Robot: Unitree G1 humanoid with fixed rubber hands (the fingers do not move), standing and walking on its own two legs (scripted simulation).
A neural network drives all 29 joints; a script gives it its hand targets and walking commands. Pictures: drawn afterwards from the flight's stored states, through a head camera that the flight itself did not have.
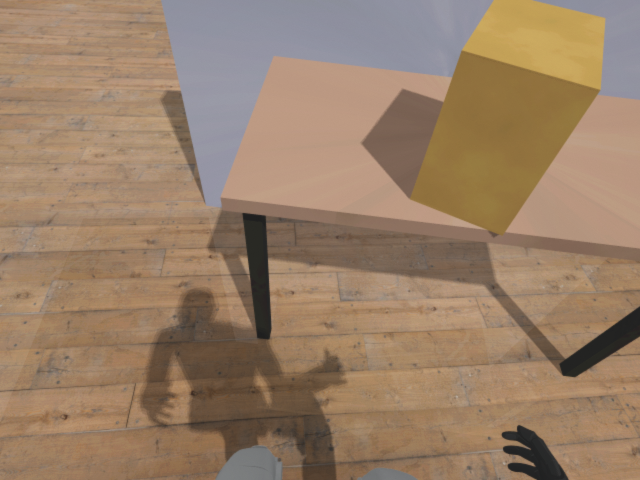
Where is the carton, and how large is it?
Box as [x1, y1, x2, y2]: [410, 0, 604, 235]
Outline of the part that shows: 532,0 494,0 461,51 410,199 502,235 600,89 604,31 604,18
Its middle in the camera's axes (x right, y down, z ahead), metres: +0.34 -0.23 +0.73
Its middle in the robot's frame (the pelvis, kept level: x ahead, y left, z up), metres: +0.71 -0.28 +0.08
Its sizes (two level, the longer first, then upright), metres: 0.286 0.186 0.298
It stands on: a table, 0.67 m high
